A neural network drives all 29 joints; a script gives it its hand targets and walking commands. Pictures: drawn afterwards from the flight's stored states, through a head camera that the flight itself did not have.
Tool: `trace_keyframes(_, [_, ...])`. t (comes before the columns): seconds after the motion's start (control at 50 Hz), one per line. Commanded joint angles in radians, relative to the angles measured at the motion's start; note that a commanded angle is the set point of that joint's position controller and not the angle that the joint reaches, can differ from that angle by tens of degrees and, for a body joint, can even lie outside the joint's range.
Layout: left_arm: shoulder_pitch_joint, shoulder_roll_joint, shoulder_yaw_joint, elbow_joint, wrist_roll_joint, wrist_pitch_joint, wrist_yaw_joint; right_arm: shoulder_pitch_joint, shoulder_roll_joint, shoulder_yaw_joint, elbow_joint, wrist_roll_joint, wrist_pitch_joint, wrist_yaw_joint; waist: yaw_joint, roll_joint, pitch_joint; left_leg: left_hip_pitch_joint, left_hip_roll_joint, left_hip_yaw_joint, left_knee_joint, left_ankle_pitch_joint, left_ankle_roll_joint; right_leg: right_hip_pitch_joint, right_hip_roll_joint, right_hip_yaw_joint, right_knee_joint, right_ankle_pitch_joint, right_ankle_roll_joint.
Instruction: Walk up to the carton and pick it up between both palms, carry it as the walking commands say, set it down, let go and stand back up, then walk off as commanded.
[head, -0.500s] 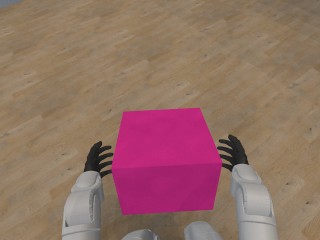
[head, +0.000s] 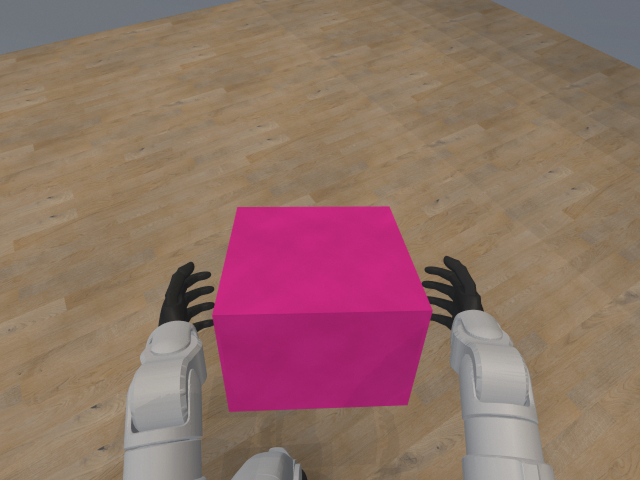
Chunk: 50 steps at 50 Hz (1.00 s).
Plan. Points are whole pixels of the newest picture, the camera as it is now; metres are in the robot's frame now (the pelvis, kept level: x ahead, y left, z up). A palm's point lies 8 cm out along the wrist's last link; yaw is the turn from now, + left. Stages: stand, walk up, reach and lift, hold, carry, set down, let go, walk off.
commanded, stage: carry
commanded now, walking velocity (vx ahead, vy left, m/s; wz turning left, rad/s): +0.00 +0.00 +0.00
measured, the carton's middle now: (316, 299) +0.39 +0.04 -0.09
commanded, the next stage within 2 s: none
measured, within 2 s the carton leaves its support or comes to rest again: neither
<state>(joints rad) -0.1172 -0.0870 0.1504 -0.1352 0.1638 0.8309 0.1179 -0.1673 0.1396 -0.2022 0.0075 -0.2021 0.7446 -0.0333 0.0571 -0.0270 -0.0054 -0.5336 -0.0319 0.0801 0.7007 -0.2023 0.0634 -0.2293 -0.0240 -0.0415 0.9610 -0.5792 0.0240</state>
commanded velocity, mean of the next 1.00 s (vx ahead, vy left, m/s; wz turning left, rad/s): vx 0.29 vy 0.00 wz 0.00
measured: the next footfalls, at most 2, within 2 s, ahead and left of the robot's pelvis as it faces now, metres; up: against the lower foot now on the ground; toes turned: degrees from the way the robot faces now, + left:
right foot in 0.12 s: +0.00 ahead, -0.09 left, -0.01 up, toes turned +0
right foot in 0.46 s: +0.11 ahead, -0.10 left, +0.00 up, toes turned -6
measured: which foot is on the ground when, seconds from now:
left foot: down 0.00-0.48, up 0.50-0.58, down 0.60-0.88, up 0.90-1.00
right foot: up 0.00-0.10, down 0.12-0.36, up 0.38-0.44, down 0.46-0.68, up 0.70-0.84, down 0.86-1.00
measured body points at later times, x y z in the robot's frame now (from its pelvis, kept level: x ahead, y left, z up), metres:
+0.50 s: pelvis +0.16 -0.01 +0.02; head +0.15 -0.02 +0.47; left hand +0.44 +0.17 +0.06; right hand +0.44 -0.19 +0.05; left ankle +0.10 +0.09 -0.68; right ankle +0.07 -0.09 -0.70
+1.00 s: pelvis +0.34 -0.04 +0.03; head +0.34 -0.04 +0.48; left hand +0.60 +0.14 +0.10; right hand +0.62 -0.21 +0.11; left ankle +0.23 +0.07 -0.61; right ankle +0.30 -0.11 -0.70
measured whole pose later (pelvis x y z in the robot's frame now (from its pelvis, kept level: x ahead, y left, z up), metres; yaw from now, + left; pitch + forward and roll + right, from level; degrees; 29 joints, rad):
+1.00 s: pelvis +0.34 -0.04 +0.03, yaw +3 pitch +3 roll +2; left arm -0.08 -0.13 0.11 -0.34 0.16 1.09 0.11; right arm -0.11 0.11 -0.17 -0.34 -0.11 1.11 -0.10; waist -0.01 -0.03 -0.08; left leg -0.41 0.01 0.08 1.13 -0.55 0.01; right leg -0.24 -0.05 -0.19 0.52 -0.34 -0.05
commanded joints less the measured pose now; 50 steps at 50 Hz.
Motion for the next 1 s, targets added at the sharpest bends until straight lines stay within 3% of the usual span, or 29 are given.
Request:
trace_keyframes(0.0, [-0.418, -0.654, -0.595, 0.058, -0.321, -0.031, -0.375, -0.351, 0.579, 0.611, -0.236, 0.242, 0.024, 0.191, -0.095, 0.064, -0.481, 0.517, 0.39, -0.376, -0.201, 0.873, 0.232, -0.167, -0.006, 0.094, 0.071, -0.147, -0.012])
trace_keyframes(0.04, [-0.374, -0.699, -0.573, 0.188, -0.286, -0.058, -0.388, -0.294, 0.643, 0.622, -0.08, 0.215, 0.009, 0.206, -0.062, 0.066, -0.394, 0.418, 0.322, -0.31, -0.232, 0.666, 0.154, -0.12, -0.004, 0.1, -0.294, -0.13, -0.023])
trace_keyframes(0.06, [-0.395, -0.712, -0.554, 0.126, -0.322, -0.068, -0.382, -0.435, 0.649, 0.664, -0.249, 0.296, -0.012, 0.202, -0.052, 0.088, -0.404, 0.389, 0.313, -0.267, -0.176, 0.729, 0.134, -0.047, 0.013, 0.074, -0.44, 0.028, -0.03])
trace_keyframes(0.14, [-0.402, -0.752, -0.554, 0.059, -0.284, -0.117, -0.358, -0.533, 0.71, 0.75, -0.254, 0.37, -0.04, 0.215, -0.051, -0.189, -0.397, 0.103, 0.047, 0.0, -0.006, -0.044, -0.014, 0.286, -0.187, 0.174, -0.358, 1.463, -0.107])
trace_keyframes(0.16, [-0.42, -0.728, -0.546, 0.048, -0.245, -0.122, -0.349, -0.518, 0.689, 0.724, -0.205, 0.342, -0.031, 0.225, -0.05, -0.161, -0.404, 0.231, 0.063, -0.03, -0.115, -0.037, -0.021, 0.205, -0.205, 0.13, -0.355, 1.321, -0.115])
trace_keyframes(0.2, [-0.465, -0.689, -0.547, 0.008, -0.213, -0.138, -0.334, -0.518, 0.682, 0.709, -0.163, 0.341, -0.054, 0.238, -0.028, -0.083, -0.426, 0.339, 0.105, -0.082, -0.02, 0.589, 0.009, 0.174, -0.099, 0.072, -0.285, 1.209, -0.049])
trace_keyframes(0.24, [-0.461, -0.684, -0.545, -0.009, -0.188, -0.133, -0.323, -0.418, 0.71, 0.674, -0.048, 0.318, -0.041, 0.242, -0.027, -0.032, -0.389, 0.319, 0.098, -0.047, 0.024, 0.687, 0.026, 0.16, -0.083, 0.061, -0.304, 1.225, -0.039])
trace_keyframes(0.3, [-0.356, -0.731, -0.608, -0.095, -0.255, -0.112, -0.313, -0.429, 0.703, 0.745, -0.256, 0.408, -0.039, 0.239, -0.047, 0.055, -0.47, 0.539, 0.14, -0.097, 0.016, 0.925, 0.066, -0.018, -0.048, 0.033, -0.155, 1.154, -0.01])
trace_keyframes(0.32, [-0.333, -0.731, -0.628, -0.116, -0.298, -0.085, -0.306, -0.384, 0.677, 0.746, -0.309, 0.432, -0.02, 0.23, -0.068, 0.209, -0.49, 0.71, 0.172, -0.147, -0.011, 1.182, 0.1, -0.167, -0.007, -0.001, -0.021, 0.883, -0.002])
trace_keyframes(0.34, [-0.335, -0.709, -0.588, -0.047, -0.248, -0.085, -0.307, -0.328, 0.713, 0.691, -0.154, 0.374, -0.01, 0.228, -0.059, 0.331, -0.471, 0.822, 0.251, -0.246, -0.043, 1.475, 0.152, -0.304, 0.053, -0.033, -0.109, 0.212, -0.006])
trace_keyframes(0.36, [-0.366, -0.674, -0.572, 0.053, -0.204, -0.099, -0.322, -0.293, 0.707, 0.647, -0.021, 0.304, -0.018, 0.229, -0.049, 0.287, -0.415, 0.789, 0.296, -0.256, -0.072, 1.471, 0.158, -0.303, 0.028, 0.01, -0.32, -0.046, -0.026])
trace_keyframes(0.4, [-0.419, -0.644, -0.551, 0.071, -0.202, -0.126, -0.339, -0.322, 0.662, 0.657, -0.027, 0.263, -0.04, 0.231, -0.043, 0.167, -0.349, 0.68, 0.213, -0.12, -0.014, 1.286, 0.088, -0.153, 0.032, -0.016, -0.617, 0.226, -0.042])
trace_keyframes(0.42, [-0.386, -0.657, -0.546, 0.097, -0.176, -0.131, -0.348, -0.319, 0.668, 0.662, -0.037, 0.254, -0.049, 0.231, -0.048, 0.063, -0.344, 0.451, 0.147, -0.033, 0.106, 0.983, 0.039, 0.088, 0.025, -0.006, -0.61, 0.667, -0.05])
trace_keyframes(0.44, [-0.428, -0.711, -0.563, 0.032, -0.209, -0.145, -0.357, -0.406, 0.68, 0.71, -0.128, 0.278, -0.059, 0.236, -0.032, -0.188, -0.403, 0.069, 0.087, 0.021, 0.19, 0.244, -0.021, 0.458, -0.121, 0.097, -0.486, 1.348, -0.096])
trace_keyframes(0.46, [-0.377, -0.778, -0.581, 0.081, -0.234, -0.124, -0.365, -0.428, 0.707, 0.697, -0.135, 0.282, -0.044, 0.233, -0.058, -0.263, -0.348, -0.023, 0.068, -0.009, 0.18, -0.355, -0.041, 0.495, -0.276, 0.192, -0.482, 1.576, -0.17])
trace_keyframes(0.48, [-0.281, -0.775, -0.637, 0.017, -0.261, -0.102, -0.362, -0.375, 0.685, 0.715, -0.221, 0.319, -0.027, 0.235, -0.051, -0.128, -0.306, -0.03, 0.047, -0.009, 0.115, -0.411, -0.043, 0.463, -0.291, 0.232, -0.503, 1.556, -0.192])
trace_keyframes(0.54, [-0.464, -0.724, -0.619, -0.063, -0.224, -0.081, -0.357, -0.427, 0.729, 0.707, -0.154, 0.31, -0.005, 0.251, -0.054, -0.196, -0.21, 0.139, 0.024, 0.04, -0.135, -0.275, -0.053, 0.277, -0.262, 0.183, -0.568, 1.108, -0.156])
trace_keyframes(0.58, [-0.463, -0.676, -0.607, -0.004, -0.199, -0.058, -0.347, -0.38, 0.697, 0.647, -0.03, 0.271, 0.022, 0.255, -0.054, -0.079, -0.254, 0.337, 0.024, 0.045, -0.206, -0.053, -0.024, 0.157, -0.175, 0.059, -0.471, 0.87, -0.088])
trace_keyframes(0.62, [-0.489, -0.659, -0.633, -0.081, -0.241, -0.044, -0.337, -0.375, 0.698, 0.651, -0.101, 0.3, 0.035, 0.25, -0.058, 0.117, -0.351, 0.678, 0.19, -0.217, -0.202, 0.407, 0.08, -0.14, -0.044, -0.072, -0.135, 0.62, -0.002])
trace_keyframes(0.64, [-0.47, -0.656, -0.665, -0.097, -0.277, -0.021, -0.34, -0.368, 0.634, 0.627, -0.175, 0.304, 0.047, 0.241, -0.086, 0.339, -0.275, 0.786, 0.324, -0.405, -0.267, 0.693, 0.179, -0.42, 0.036, -0.129, 0.099, 0.279, 0.024])
trace_keyframes(0.66, [-0.529, -0.669, -0.66, -0.167, -0.298, -0.013, -0.35, -0.369, 0.685, 0.621, -0.176, 0.307, 0.06, 0.233, -0.085, 0.311, -0.258, 0.829, 0.436, -0.535, -0.32, 0.816, 0.253, -0.518, 0.036, -0.067, 0.152, -0.125, -0.002])
trace_keyframes(0.68, [-0.547, -0.695, -0.703, -0.184, -0.333, 0.0, -0.352, -0.403, 0.698, 0.658, -0.256, 0.341, 0.078, 0.229, -0.091, 0.195, -0.219, 0.794, 0.432, -0.515, -0.358, 0.707, 0.233, -0.53, -0.027, -0.015, 0.069, -0.179, -0.017])
trace_keyframes(0.74, [-0.481, -0.736, -0.731, -0.223, -0.398, 0.067, -0.35, -0.43, 0.709, 0.771, -0.41, 0.4, 0.152, 0.225, -0.083, 0.07, -0.172, 0.635, 0.395, -0.348, -0.436, 0.42, 0.149, -0.426, -0.066, -0.035, -0.15, -0.081, 0.008])
trace_keyframes(0.82, [-0.4, -0.733, -0.75, -0.338, -0.401, 0.156, -0.332, -0.461, 0.726, 0.877, -0.551, 0.488, 0.255, 0.227, -0.049, 0.118, -0.392, 0.429, 0.199, -0.018, -0.191, 0.4, 0.014, 0.176, 0.01, -0.142, -0.572, 0.421, -0.016])
trace_keyframes(0.84, [-0.398, -0.737, -0.728, -0.307, -0.402, 0.197, -0.329, -0.472, 0.733, 0.873, -0.546, 0.504, 0.295, 0.224, -0.046, -0.002, -0.423, 0.283, 0.123, 0.031, 0.025, 0.413, -0.021, 0.354, -0.074, 0.007, -0.599, 0.434, -0.076])
trace_keyframes(0.86, [-0.423, -0.716, -0.719, -0.301, -0.389, 0.202, -0.327, -0.495, 0.725, 0.879, -0.53, 0.5, 0.32, 0.231, -0.027, -0.276, -0.463, 0.037, 0.047, 0.084, 0.243, 0.065, -0.071, 0.554, -0.283, 0.288, -0.658, 0.702, -0.167])
trace_keyframes(0.88, [-0.413, -0.731, -0.729, -0.307, -0.4, 0.219, -0.324, -0.458, 0.727, 0.885, -0.524, 0.514, 0.347, 0.235, -0.035, -0.368, -0.393, -0.156, -0.012, 0.059, 0.442, -0.372, -0.078, 0.628, -0.39, 0.467, -0.678, 1.024, -0.244])
trace_keyframes(0.9, [-0.361, -0.705, -0.677, -0.261, -0.348, 0.232, -0.324, -0.394, 0.715, 0.853, -0.437, 0.491, 0.367, 0.246, -0.036, -0.228, -0.365, -0.202, 0.028, -0.019, 0.528, -0.421, -0.06, 0.597, -0.442, 0.493, -0.627, 1.169, -0.289])
trace_keyframes(0.98, [-0.487, -0.762, -0.763, -0.404, -0.431, 0.279, -0.314, -0.433, 0.782, 0.848, -0.42, 0.555, 0.401, 0.26, -0.037, 0.009, -0.25, -0.238, 0.124, -0.039, 0.429, -0.222, -0.059, 0.422, -0.371, 0.261, -0.679, 0.769, -0.166])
